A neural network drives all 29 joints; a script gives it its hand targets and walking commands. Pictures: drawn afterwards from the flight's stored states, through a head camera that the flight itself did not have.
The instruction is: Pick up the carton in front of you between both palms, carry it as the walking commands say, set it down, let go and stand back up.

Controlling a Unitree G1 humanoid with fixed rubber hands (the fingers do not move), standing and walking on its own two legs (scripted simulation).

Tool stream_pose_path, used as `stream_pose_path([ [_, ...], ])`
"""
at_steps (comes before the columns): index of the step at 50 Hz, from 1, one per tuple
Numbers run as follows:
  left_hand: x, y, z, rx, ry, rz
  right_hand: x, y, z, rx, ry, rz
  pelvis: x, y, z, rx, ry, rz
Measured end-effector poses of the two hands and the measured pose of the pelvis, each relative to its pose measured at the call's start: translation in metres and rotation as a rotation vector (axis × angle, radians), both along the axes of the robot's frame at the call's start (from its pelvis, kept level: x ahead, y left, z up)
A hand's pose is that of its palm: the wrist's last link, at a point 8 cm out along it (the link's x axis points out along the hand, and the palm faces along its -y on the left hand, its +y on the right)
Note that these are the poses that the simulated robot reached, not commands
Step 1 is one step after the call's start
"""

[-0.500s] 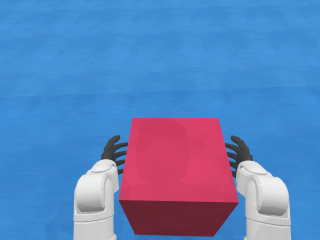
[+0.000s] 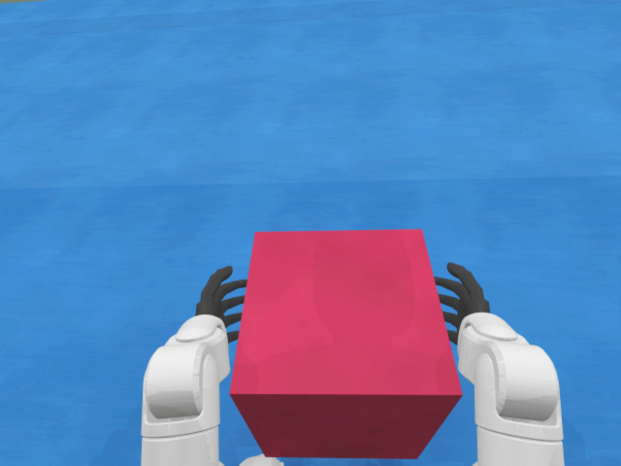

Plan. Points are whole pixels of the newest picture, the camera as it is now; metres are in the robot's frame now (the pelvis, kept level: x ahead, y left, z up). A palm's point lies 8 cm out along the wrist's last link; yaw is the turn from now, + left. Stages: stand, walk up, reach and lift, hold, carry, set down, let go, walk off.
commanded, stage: carry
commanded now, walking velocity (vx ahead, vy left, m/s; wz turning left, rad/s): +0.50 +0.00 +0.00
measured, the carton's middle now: (339, 349) +0.27 +0.00 -0.01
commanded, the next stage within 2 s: none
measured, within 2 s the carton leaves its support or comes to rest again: neither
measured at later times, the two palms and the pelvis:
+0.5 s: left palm (233, 143) +0.60 +0.18 +0.07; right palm (410, 141) +0.58 -0.11 +0.08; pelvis +0.32 +0.06 +0.00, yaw -4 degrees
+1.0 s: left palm (273, 73) +0.87 +0.14 +0.06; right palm (409, 71) +0.88 -0.16 +0.05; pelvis +0.60 +0.00 +0.00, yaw +0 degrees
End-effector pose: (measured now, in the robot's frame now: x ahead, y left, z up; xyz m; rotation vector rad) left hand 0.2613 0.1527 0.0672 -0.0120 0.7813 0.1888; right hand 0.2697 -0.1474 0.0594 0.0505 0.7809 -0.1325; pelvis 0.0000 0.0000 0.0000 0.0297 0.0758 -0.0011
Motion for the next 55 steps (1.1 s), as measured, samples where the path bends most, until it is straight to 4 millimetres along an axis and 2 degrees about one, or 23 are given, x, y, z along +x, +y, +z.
stream_pose_path([
  [4, 0.054, 0.001, 0.013, -0.005, -0.056, -0.018, 0.048, 0.001, 0.013, -0.004, -0.056, -0.018, 0.051, 0.005, 0.001, -0.001, 0.000, -0.007],
  [8, 0.114, 0.007, 0.020, -0.019, -0.112, -0.041, 0.101, 0.007, 0.024, -0.014, -0.112, -0.044, 0.109, 0.017, -0.006, -0.014, -0.008, -0.012],
  [11, 0.164, 0.017, 0.015, -0.038, -0.138, -0.053, 0.148, 0.017, 0.025, -0.029, -0.138, -0.059, 0.158, 0.029, -0.019, -0.025, -0.018, -0.025],
  [14, 0.214, 0.028, 0.001, -0.063, -0.131, -0.062, 0.193, 0.028, 0.017, -0.051, -0.130, -0.071, 0.202, 0.041, -0.031, -0.012, -0.029, -0.047],
  [18, 0.261, 0.032, -0.008, -0.070, -0.031, -0.077, 0.233, 0.033, 0.008, -0.048, -0.030, -0.095, 0.243, 0.052, -0.017, -0.034, -0.015, -0.067],
  [22, 0.306, 0.033, -0.002, -0.068, -0.014, -0.096, 0.273, 0.034, 0.014, -0.050, -0.013, -0.111, 0.285, 0.056, -0.004, -0.052, -0.003, -0.065],
  [28, 0.378, 0.031, 0.017, -0.065, -0.086, -0.083, 0.351, 0.031, 0.034, -0.047, -0.085, -0.098, 0.358, 0.050, 0.001, -0.059, 0.004, -0.051],
  [31, 0.416, 0.026, 0.020, -0.058, -0.107, -0.068, 0.394, 0.026, 0.035, -0.042, -0.105, -0.080, 0.401, 0.041, -0.003, -0.053, 0.002, -0.046],
  [34, 0.458, 0.017, 0.014, -0.046, -0.104, -0.055, 0.440, 0.017, 0.026, -0.035, -0.102, -0.065, 0.447, 0.029, -0.012, -0.044, -0.004, -0.039],
  [38, 0.516, -0.001, -0.005, -0.018, -0.080, -0.042, 0.503, -0.001, -0.001, -0.012, -0.079, -0.048, 0.508, 0.009, -0.030, -0.045, -0.023, -0.017],
  [41, 0.545, -0.008, -0.018, -0.002, -0.002, -0.035, 0.535, -0.008, -0.018, 0.009, 0.000, -0.045, 0.534, 0.001, -0.023, -0.039, -0.018, -0.003],
  [44, 0.565, -0.009, -0.022, 0.002, 0.045, -0.022, 0.558, -0.009, -0.022, 0.008, 0.045, -0.028, 0.557, -0.004, -0.012, -0.022, -0.013, 0.005],
  [50, 0.613, -0.008, -0.010, 0.009, 0.001, -0.029, 0.605, -0.008, -0.011, 0.004, 0.001, -0.027, 0.605, -0.002, -0.003, -0.018, -0.008, -0.007],
  [55, 0.657, -0.001, 0.003, -0.018, -0.091, -0.055, 0.642, -0.001, 0.010, -0.023, -0.090, -0.053, 0.650, 0.009, -0.011, -0.044, -0.034, -0.020],
])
